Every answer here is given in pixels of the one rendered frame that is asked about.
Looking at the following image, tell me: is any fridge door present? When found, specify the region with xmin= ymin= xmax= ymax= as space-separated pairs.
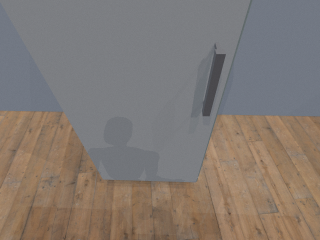
xmin=0 ymin=0 xmax=251 ymax=183

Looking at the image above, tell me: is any handle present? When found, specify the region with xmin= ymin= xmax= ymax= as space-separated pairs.
xmin=202 ymin=42 xmax=226 ymax=117

